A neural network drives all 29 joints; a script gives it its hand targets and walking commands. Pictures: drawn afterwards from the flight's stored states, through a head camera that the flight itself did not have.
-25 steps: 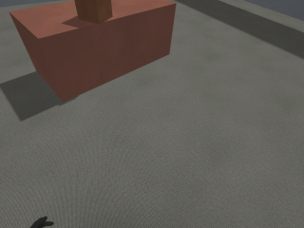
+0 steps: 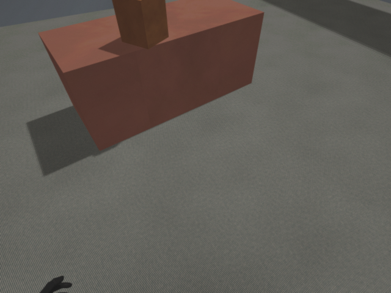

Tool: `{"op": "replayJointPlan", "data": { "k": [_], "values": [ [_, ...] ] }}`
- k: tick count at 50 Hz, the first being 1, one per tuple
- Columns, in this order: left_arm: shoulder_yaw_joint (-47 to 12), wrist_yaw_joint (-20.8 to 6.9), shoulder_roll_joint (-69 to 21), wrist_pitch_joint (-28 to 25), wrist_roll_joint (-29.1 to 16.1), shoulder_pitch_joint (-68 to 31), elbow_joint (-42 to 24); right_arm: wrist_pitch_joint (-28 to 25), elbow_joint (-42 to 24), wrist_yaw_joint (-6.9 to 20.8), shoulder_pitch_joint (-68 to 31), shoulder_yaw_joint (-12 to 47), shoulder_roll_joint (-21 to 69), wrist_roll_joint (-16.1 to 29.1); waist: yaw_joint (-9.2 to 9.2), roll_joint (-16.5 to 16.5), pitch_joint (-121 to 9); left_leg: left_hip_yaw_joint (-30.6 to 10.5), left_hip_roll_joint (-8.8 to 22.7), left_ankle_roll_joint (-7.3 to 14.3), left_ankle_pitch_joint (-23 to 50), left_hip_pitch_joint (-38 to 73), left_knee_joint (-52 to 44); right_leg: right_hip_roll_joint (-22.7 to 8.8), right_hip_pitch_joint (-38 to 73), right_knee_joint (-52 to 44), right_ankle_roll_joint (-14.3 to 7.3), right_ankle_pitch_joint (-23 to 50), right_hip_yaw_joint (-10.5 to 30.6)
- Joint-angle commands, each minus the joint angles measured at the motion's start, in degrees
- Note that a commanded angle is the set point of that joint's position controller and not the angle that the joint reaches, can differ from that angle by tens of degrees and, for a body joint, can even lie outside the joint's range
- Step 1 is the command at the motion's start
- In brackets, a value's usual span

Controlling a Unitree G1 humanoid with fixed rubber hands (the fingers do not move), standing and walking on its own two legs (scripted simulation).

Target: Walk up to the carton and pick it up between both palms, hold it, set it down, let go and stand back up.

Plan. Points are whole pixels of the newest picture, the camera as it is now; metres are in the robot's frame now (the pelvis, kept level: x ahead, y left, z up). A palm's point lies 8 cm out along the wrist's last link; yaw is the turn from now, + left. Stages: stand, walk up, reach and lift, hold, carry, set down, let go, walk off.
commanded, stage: walk up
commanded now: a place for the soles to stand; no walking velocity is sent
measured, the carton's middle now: (142, 17) +1.55 +0.34 -0.02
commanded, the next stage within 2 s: none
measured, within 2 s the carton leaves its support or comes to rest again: neither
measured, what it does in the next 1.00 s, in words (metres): walks ahead: right foot, then left foot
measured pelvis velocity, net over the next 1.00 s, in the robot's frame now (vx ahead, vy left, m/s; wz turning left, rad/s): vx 0.50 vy -0.23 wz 0.20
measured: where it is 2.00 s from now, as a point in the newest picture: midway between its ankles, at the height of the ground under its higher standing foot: (247, 185)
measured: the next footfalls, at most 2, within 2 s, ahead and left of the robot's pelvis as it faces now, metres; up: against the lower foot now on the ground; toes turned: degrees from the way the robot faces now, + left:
right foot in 0.06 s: +0.13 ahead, -0.10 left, +0.00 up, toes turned -2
left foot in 0.40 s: +0.30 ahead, +0.02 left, +0.00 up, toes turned +6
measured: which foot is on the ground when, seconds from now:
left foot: down 0.00-0.08, up 0.10-0.38, down 0.40-0.58, up 0.60-0.86, down 0.88-1.00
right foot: up 0.00-0.04, down 0.06-0.36, up 0.38-0.56, down 0.58-0.84, up 0.86-1.00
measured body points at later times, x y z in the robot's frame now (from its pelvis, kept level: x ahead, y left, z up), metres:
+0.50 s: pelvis +0.25 -0.12 +0.00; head +0.26 -0.14 +0.44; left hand +0.28 +0.21 -0.10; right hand +0.35 -0.41 -0.14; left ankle +0.26 +0.01 -0.71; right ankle +0.17 -0.19 -0.62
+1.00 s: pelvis +0.50 -0.23 -0.01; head +0.53 -0.27 +0.44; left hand +0.51 +0.10 -0.08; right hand +0.62 -0.51 -0.16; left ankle +0.48 -0.09 -0.71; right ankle +0.46 -0.31 -0.63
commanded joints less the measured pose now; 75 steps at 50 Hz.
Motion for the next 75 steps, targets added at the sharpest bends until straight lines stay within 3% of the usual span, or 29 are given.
{"op": "replayJointPlan", "data": {
  "k": [1, 4, 5, 8, 13, 17, 18, 19, 22, 28, 29, 31, 36, 40, 42, 43, 45, 47, 50, 52, 53, 55, 60, 64, 67, 68, 70, 72, 75],
  "values": [
    [4.47, -0.95, 11.68, -2.93, 0.55, 1.64, -5.83, -4.99, -6.9, -1.38, -5.74, -7.02, -19.73, -1.86, 3.78, 12.45, 2.48, -25.29, 19.44, 11.77, 6.28, -11.78, -17.85, -3.58, -0.44, -22.58, -1.44, -1.61, 11.0],
    [8.23, 1.75, 22.95, -4.63, 2.51, 26.38, 1.33, -4.76, -11.95, -1.1, -11.71, -3.56, -6.36, -0.66, 17.07, -19.66, -7.04, -8.85, -6.28, 0.66, -11.63, -40.37, 28.26, -17.82, 37.79, -53.97, 0.86, -6.4, 30.26],
    [7.8, 2.51, 24.74, -4.49, 1.93, 19.56, -1.56, -3.66, -9.89, -1.49, -7.76, -4.68, -11.04, -0.55, 12.8, -12.24, -7.06, -12.91, -4.71, -0.66, -7.66, -43.17, 36.32, -25.57, 33.71, -63.03, 3.12, -10.32, 45.6],
    [5.47, 3.2, 17.5, -5.08, 1.2, 9.09, -4.55, -2.85, -4.87, -1.19, -1.71, -5.64, -14.82, 0.39, 4.45, 0.36, -3.73, -12.47, 1.45, -1.71, 6.98, -33.26, 39.99, -16.77, 27.42, -51.67, 11.07, 38.09, 21.0],
    [5.78, 3.83, 12.78, -3.14, 0.24, 7.53, -5.26, -0.52, -4.91, 0.11, -1.64, -5.16, -12.58, 0.04, 2.07, -9.85, -3.64, 4.77, -1.42, -1.62, 0.22, -24.04, 23.31, 1.57, 27.28, -53.58, 22.77, 65.21, -8.23],
    [5.71, 3.78, 10.62, -0.81, -1.71, -13.11, -10.34, -1.34, 1.84, -1.21, 25.66, -8.74, -11.99, -1.63, -18.54, 8.61, -10.78, 12.83, -2.23, 2.21, 28.33, 20.89, -25.87, 10.14, 6.74, -6.59, 11.13, 68.15, -13.62],
    [3.91, 3.57, 7.18, -0.25, -1.74, -2.27, -8.44, -0.75, 1.1, -2.52, 18.91, -9.21, -10.57, -0.71, -12.67, 23.75, -14.45, -1.62, 3.7, 5.96, 39.18, 29.34, -14.79, 6.97, -4.27, 6.92, 3.53, 13.69, -3.01],
    [3.48, 2.95, 8.18, 0.01, -1.01, 2.29, -9.51, -0.34, -3.29, -3.7, 9.85, -9.41, -12.74, -1.34, -6.96, 13.25, -16.59, -22.56, 13.32, 14.24, 12.62, 21.78, -8.77, 4.04, -8.82, 16.18, 0.71, -2.1, 6.64],
    [2.35, 0.3, 12.21, -1.02, -0.36, -2.57, -11.93, -2.11, -8.6, -4.29, 0.81, -7.25, -22.31, 0.21, -1.58, 6.39, 5.44, -52.22, 32.06, 20.95, -20.66, -1.54, -25.93, 0.93, -23.68, 19.39, -1.08, -4.17, 16.94],
    [5.33, 1.45, 11.88, -4.2, 0.98, 16.59, -1.24, -3.48, -8.27, -1.65, -8.06, -6.45, -18.26, -1.34, 10.01, 9.97, -1.59, -18.77, 10.61, 6.31, 13.98, -22.64, 5.46, -0.61, 22.76, -44.81, -2.35, 7.62, 12.29],
    [7.4, 2.68, 18.59, -4.3, 1.81, 25.04, 1.43, -3.46, -8.89, -1.54, -8.55, -4.11, -8.37, -1.02, 14.19, -10.48, -2.28, -13.75, -4.91, 1.32, -0.37, -32.32, 26.89, -9.26, 33.3, -54.47, 3.16, 15.28, 23.8],
    [7.32, 4.05, 22.32, -4.21, 0.18, 18.76, -2.36, -3.21, -8.25, -2.22, -3.42, -4.82, -13.61, -0.66, 7.64, -3.79, -10.48, -14.97, -3.74, -1.71, -6.36, -39.12, 38.78, -24.28, 37.24, -53.41, 2.45, 31.56, 44.22],
    [5.01, 4.91, 11.93, -3.71, 0.66, 15.16, -1.84, -0.91, -5.39, -0.72, -3.97, -4.33, -10.85, -0.25, 3.84, -10.59, -1.06, -2.25, -3.16, -0.15, 1.67, -28.58, 31.87, 0.03, 27.16, -50.45, 24.56, 65.56, 1.29],
    [5.68, 4.54, 11.99, -1.54, -0.48, -7.08, -8.95, -1.05, -2.56, -0.38, 12.69, -6.5, -13.72, -0.85, -10.28, -1.1, -3.45, 15.27, -6.35, -3.2, 5.42, -1.61, -11.53, 6.93, 17.8, -35.05, 18.68, 81.0, -10.45],
    [3.95, 5.22, 8.51, -0.88, -2.87, -6.35, -10.46, -1.16, 1.83, -2.5, 25.32, -9.41, -11.73, -2.52, -18.77, 17.69, -12.89, 3.43, 1.34, 6.47, 37.63, 32.23, -19.6, 8.66, -4.47, 11.8, 8.36, 46.59, -4.68],
    [2.72, 4.43, 6.78, -1.17, -2.88, 0.2, -9.44, -0.69, -1.68, -3.84, 16.65, -9.66, -11.79, -2.54, -11.07, 17.38, -15.4, -17.65, 11.01, 13.33, 29.9, 28.79, -8.75, 6.21, -12.56, 19.35, 3.14, -2.64, 5.82],
    [3.06, 3.35, 10.92, -1.17, -1.08, -0.62, -11.22, -0.68, -8.86, -4.45, 5.02, -8.49, -15.4, 0.24, -4.25, -2.43, -9.01, -38.32, 22.03, 19.06, -2.2, 4.03, -15.97, 1.35, -11.54, 21.75, -1.28, -4.03, 17.38],
    [1.74, 2.59, 12.09, -1.76, -0.67, -2.22, -12.16, -2.86, -11.43, -4.7, -4.47, -7.83, -21.65, -0.44, -0.42, 9.34, 8.18, -53.81, 37.31, 21.59, -5.72, -8.37, -22.16, -5.44, -22.51, 17.62, -1.75, -12.57, 26.99],
    [3.82, 1.91, 14.0, -3.58, 0.21, 1.32, -7.36, -4.13, -8.17, -3.13, -4.54, -6.14, -19.15, -1.63, 1.7, 5.9, 8.41, -30.6, 21.04, 12.77, 16.08, -16.81, -7.8, -6.7, -5.63, -20.53, -2.62, -13.93, 21.56],
    [6.18, 2.87, 12.93, -4.2, 0.61, 24.68, 1.63, -2.77, -8.92, -2.4, -7.76, -6.24, -15.19, -2.16, 12.94, 3.13, -3.58, -14.51, 1.05, 4.32, 9.98, -26.35, 21.23, -1.52, 28.58, -44.16, 0.74, 16.59, 12.27],
    [7.3, 4.03, 18.12, -4.26, 1.82, 30.02, 2.46, -2.62, -8.92, -1.97, -1.97, -4.43, -8.99, -2.12, 12.67, -11.61, -8.78, -14.86, -7.65, 0.98, -10.19, -33.67, 33.42, -6.23, 36.21, -43.95, 3.93, 21.27, 18.47],
    [6.84, 5.25, 21.28, -4.39, 0.05, 15.95, -2.76, -1.82, -8.37, -2.24, 1.58, -5.55, -13.5, -1.87, 4.59, -9.1, -9.35, -19.53, -5.28, -1.68, -7.99, -37.25, 47.4, -24.32, 24.92, -57.02, 3.1, 21.95, 52.89],
    [5.66, 6.04, 13.72, -4.49, 0.13, 13.9, -1.27, 0.09, -6.07, -0.44, -2.06, -5.2, -12.1, -0.59, 3.31, -12.37, -1.42, -7.46, -3.21, -1.0, 0.73, -29.92, 35.74, -1.22, 25.06, -46.63, 23.65, 62.82, 6.42],
    [6.0, 5.71, 11.79, -3.35, -0.05, 2.84, -5.91, 0.72, -5.62, 0.54, 3.35, -5.73, -13.04, -0.55, -3.0, -5.13, -3.94, 8.72, -5.45, -2.97, 3.21, -19.33, 5.99, 5.47, 26.72, -43.49, 18.32, 67.06, -6.11],
    [4.97, 6.67, 9.9, -2.07, -1.75, -5.55, -9.15, -0.05, -0.55, -0.79, 25.58, -8.66, -10.91, -2.92, -18.86, 6.86, -11.54, 9.65, -2.33, 6.4, 33.26, 22.37, -23.14, 9.02, 6.12, 5.15, 11.57, 66.84, -7.73],
    [4.5, 6.47, 8.18, -1.9, -2.31, 0.24, -8.91, 1.0, -3.75, -1.75, 17.77, -9.23, -11.62, -2.52, -13.17, 17.84, -11.83, -9.68, 6.23, 12.29, 39.13, 25.85, -13.86, 9.16, -7.14, 18.74, 5.83, 5.38, 0.02],
    [3.79, 6.04, 10.38, -1.6, -1.0, 6.59, -8.49, 1.81, -12.53, -2.27, -1.45, -8.88, -14.63, -1.45, -1.09, 1.54, -8.52, -30.06, 17.83, 18.31, 6.15, -6.65, -12.49, -0.93, -3.01, 21.67, -1.49, -7.83, 16.42],
    [2.57, 5.47, 9.31, -1.75, -1.53, 4.36, -10.26, -0.3, -14.65, -1.94, -6.47, -7.26, -18.88, -1.65, -0.06, 12.17, 6.99, -49.02, 31.31, 21.99, 3.28, -8.42, -17.86, -2.97, -17.04, 13.08, -3.38, -15.8, 21.89],
    [4.64, 5.16, 13.02, -3.56, -0.15, 7.46, -5.35, -0.39, -12.44, -0.55, -3.97, -6.59, -17.14, -2.78, 1.49, 6.7, 6.18, -30.11, 15.18, 13.43, 10.9, -20.07, -5.37, -2.97, 2.09, -25.64, -5.08, -14.0, 15.75]
  ]
}}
